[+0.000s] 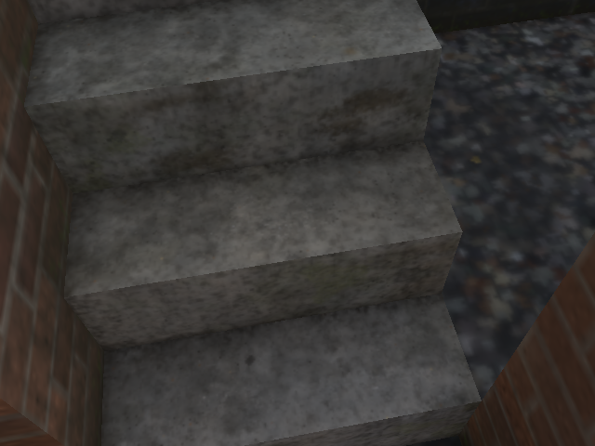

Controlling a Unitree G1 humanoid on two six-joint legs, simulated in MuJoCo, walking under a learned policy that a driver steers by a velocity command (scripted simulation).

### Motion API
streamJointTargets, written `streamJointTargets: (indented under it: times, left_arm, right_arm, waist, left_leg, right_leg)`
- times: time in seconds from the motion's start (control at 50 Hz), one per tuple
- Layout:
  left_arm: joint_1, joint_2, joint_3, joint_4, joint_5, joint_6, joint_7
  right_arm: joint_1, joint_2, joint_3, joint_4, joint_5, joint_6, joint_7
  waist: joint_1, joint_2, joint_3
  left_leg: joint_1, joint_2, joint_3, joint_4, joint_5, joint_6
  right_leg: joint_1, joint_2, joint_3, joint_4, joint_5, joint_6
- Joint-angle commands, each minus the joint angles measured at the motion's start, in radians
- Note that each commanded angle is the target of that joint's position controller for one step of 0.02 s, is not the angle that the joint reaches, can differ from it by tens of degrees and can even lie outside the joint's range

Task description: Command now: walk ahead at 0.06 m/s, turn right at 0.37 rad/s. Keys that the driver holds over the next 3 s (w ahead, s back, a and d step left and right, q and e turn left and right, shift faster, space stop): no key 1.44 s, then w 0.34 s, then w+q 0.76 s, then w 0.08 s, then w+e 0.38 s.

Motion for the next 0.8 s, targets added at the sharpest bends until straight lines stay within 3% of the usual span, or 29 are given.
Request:
streamJointTargets:
  times: [0.02,0.06,0.08,0.1,0.12,0.2,0.22,0.24,0.26,0.28,0.3,0.32,0.34,0.36,0.4,0.42,0.46,0.48,0.5,0.52,0.6,0.64,0.8]
  left_arm:
    - [0.04,0.137,0.025,-0.024,0.003,-0.012,0.013]
    - [0.037,0.123,0.023,-0.022,0.004,0.0,0.016]
    - [0.053,0.08,0.011,-0.014,0.009,0.004,0.025]
    - [0.045,0.085,0.009,-0.009,0.01,0.008,0.029]
    - [0.028,0.117,0.018,-0.003,0.011,0.019,0.028]
    - [0.048,0.097,0.013,0.015,0.018,0.029,0.022]
    - [0.048,0.089,0.01,0.021,0.012,0.029,0.021]
    - [0.041,0.077,0.003,0.018,-0.01,0.023,0.018]
    - [0.064,0.049,-0.005,0.022,-0.018,0.019,0.016]
    - [0.099,0.019,-0.011,0.028,-0.024,0.013,0.014]
    - [0.016,0.029,-0.009,0.016,-0.018,0.012,0.011]
    - [0.034,0.033,-0.009,0.031,0.0,0.013,0.006]
    - [0.062,0.028,-0.009,0.05,0.0,0.013,0.002]
    - [0.063,0.016,-0.012,0.058,-0.007,0.015,0.002]
    - [0.066,-0.01,-0.028,0.062,0.007,0.015,0.003]
    - [0.055,-0.007,-0.032,0.068,0.005,0.012,0.008]
    - [0.073,0.046,-0.024,0.098,-0.006,0.001,0.022]
    - [0.092,0.062,-0.023,0.113,-0.01,-0.009,0.027]
    - [0.103,0.064,-0.022,0.133,-0.029,-0.013,0.023]
    - [0.109,0.053,-0.025,0.143,-0.032,-0.015,0.02]
    - [0.088,0.045,-0.031,0.175,-0.018,-0.013,0.025]
    - [0.102,0.051,-0.027,0.195,-0.012,-0.012,0.024]
    - [0.112,0.062,-0.02,0.226,-0.012,-0.014,0.022]
  right_arm:
    - [0.162,-0.07,-0.015,-0.01,0.013,0.018,-0.001]
    - [0.135,-0.074,-0.014,-0.017,0.018,0.022,-0.002]
    - [0.133,-0.067,-0.013,-0.019,-0.004,0.038,0.003]
    - [0.119,-0.062,-0.011,-0.028,-0.002,0.046,0.006]
    - [0.113,-0.074,-0.015,-0.03,0.029,0.036,0.005]
    - [0.168,-0.072,-0.012,0.003,0.037,0.002,0.012]
    - [0.2,-0.059,-0.009,0.016,0.036,-0.007,0.013]
    - [0.208,-0.041,-0.006,0.021,0.043,-0.022,0.01]
    - [0.193,-0.064,-0.006,0.013,0.024,-0.036,0.009]
    - [0.176,-0.095,-0.007,-0.003,0.011,-0.043,0.011]
    - [0.119,-0.1,-0.002,-0.005,0.017,-0.046,0.014]
    - [0.032,-0.077,0.007,-0.024,0.021,-0.056,0.016]
    - [-0.002,-0.065,0.014,-0.029,0.025,-0.062,0.017]
    - [0.005,-0.056,0.021,-0.025,0.021,-0.063,0.008]
    - [0.055,-0.062,0.027,0.005,0.017,-0.067,0.007]
    - [0.087,-0.077,0.024,0.018,0.017,-0.07,0.009]
    - [0.135,-0.09,0.016,0.02,0.031,-0.078,0.017]
    - [0.156,-0.095,0.011,0.028,0.038,-0.082,0.031]
    - [0.161,-0.08,0.01,0.035,0.043,-0.079,0.037]
    - [0.134,-0.078,0.009,0.036,0.038,-0.073,0.038]
    - [0.095,-0.058,0.008,0.033,0.031,-0.053,0.04]
    - [0.109,-0.045,0.012,0.048,0.033,-0.053,0.045]
    - [0.124,-0.065,0.012,0.089,0.027,-0.053,0.046]
  waist:
    - [-0.022,-0.093,-0.188]
    - [0.003,-0.117,-0.204]
    - [0.02,-0.101,-0.226]
    - [0.016,-0.118,-0.205]
    - [0.016,-0.161,-0.17]
    - [0.021,-0.149,-0.132]
    - [0.001,-0.123,-0.124]
    - [-0.018,-0.097,-0.099]
    - [0.001,-0.024,-0.089]
    - [0.021,0.108,-0.102]
    - [0.019,0.202,-0.005]
    - [0.043,0.199,0.013]
    - [0.056,0.176,0.004]
    - [0.052,0.169,0.014]
    - [0.046,0.077,0.008]
    - [0.031,0.064,-0.001]
    - [-0.004,0.082,-0.034]
    - [-0.01,0.082,-0.057]
    - [-0.011,0.066,-0.058]
    - [0.004,0.064,-0.053]
    - [-0.005,-0.011,-0.016]
    - [-0.007,-0.018,-0.033]
    - [0.005,-0.015,0.001]
  left_leg:
    - [0.059,-0.006,0.002,-0.058,0.032,-0.012]
    - [0.069,0.005,-0.004,-0.112,0.055,-0.012]
    - [0.09,0.0,0.003,-0.125,0.045,-0.005]
    - [0.109,-0.001,0.003,-0.163,0.04,0.0]
    - [0.128,-0.002,0.0,-0.221,0.046,-0.001]
    - [0.244,-0.028,0.017,-0.428,0.021,0.035]
    - [0.31,-0.03,0.024,-0.535,0.066,0.051]
    - [0.392,-0.027,0.026,-0.671,0.184,0.046]
    - [0.411,0.057,-0.077,-0.771,0.149,0.056]
    - [0.433,0.211,-0.243,-0.832,0.094,0.086]
    - [0.204,0.293,-0.339,-0.927,-0.001,0.168]
    - [0.112,0.285,-0.311,-0.942,-0.015,0.186]
    - [0.109,0.253,-0.26,-0.939,0.019,0.177]
    - [0.142,0.227,-0.215,-0.92,0.116,0.174]
    - [0.285,0.181,-0.155,-0.825,0.311,0.131]
    - [0.349,0.164,-0.143,-0.788,0.401,0.11]
    - [0.389,0.142,-0.146,-0.754,0.504,0.083]
    - [0.386,0.121,-0.126,-0.744,0.507,0.069]
    - [0.413,0.093,-0.096,-0.757,0.462,0.055]
    - [0.43,0.09,-0.085,-0.75,0.408,0.049]
    - [0.405,0.082,-0.077,-0.76,0.262,0.047]
    - [0.421,0.085,-0.072,-0.771,0.258,0.052]
    - [0.401,0.087,-0.064,-0.782,0.239,0.049]
  right_leg:
    - [0.145,-0.278,0.294,-0.173,0.169,-0.058]
    - [0.18,-0.273,0.311,-0.201,0.047,-0.037]
    - [0.189,-0.271,0.307,-0.206,-0.029,-0.03]
    - [0.168,-0.26,0.308,-0.221,-0.105,-0.025]
    - [0.152,-0.243,0.305,-0.238,-0.142,-0.023]
    - [0.155,-0.262,0.347,-0.27,-0.188,-0.07]
    - [0.136,-0.254,0.347,-0.264,-0.208,-0.067]
    - [0.091,-0.216,0.326,-0.237,-0.281,-0.043]
    - [0.056,-0.177,0.3,-0.198,-0.315,0.004]
    - [0.027,-0.107,0.22,-0.067,-0.295,0.041]
    - [0.088,-0.04,0.119,0.025,-0.192,0.064]
    - [0.194,-0.063,0.113,0.145,-0.191,0.073]
    - [0.218,-0.058,0.102,0.174,-0.185,0.074]
    - [0.21,-0.061,0.099,0.182,-0.178,0.082]
    - [0.194,-0.092,0.093,0.024,-0.091,0.092]
    - [0.198,-0.1,0.097,-0.052,-0.031,0.1]
    - [0.264,-0.15,0.139,-0.085,0.085,0.114]
    - [0.299,-0.167,0.15,-0.079,0.123,0.112]
    - [0.265,-0.156,0.147,-0.075,0.092,0.094]
    - [0.244,-0.155,0.152,-0.101,0.068,0.084]
    - [0.231,-0.156,0.162,-0.138,0.029,0.07]
    - [0.235,-0.156,0.17,-0.156,0.019,0.066]
    - [0.246,-0.162,0.183,-0.196,-0.03,0.05]
Next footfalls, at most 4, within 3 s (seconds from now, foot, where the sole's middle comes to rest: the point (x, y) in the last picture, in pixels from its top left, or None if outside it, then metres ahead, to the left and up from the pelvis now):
0.26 left None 0.09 0.14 -0.77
0.44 right None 0.05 -0.09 -0.77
2.84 right None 0.16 -0.06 -0.77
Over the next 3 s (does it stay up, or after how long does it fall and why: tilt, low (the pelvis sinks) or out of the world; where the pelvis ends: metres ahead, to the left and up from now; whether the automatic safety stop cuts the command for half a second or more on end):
stays up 0.11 0.03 0.02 its command is cut before an obstacle after 2.5 s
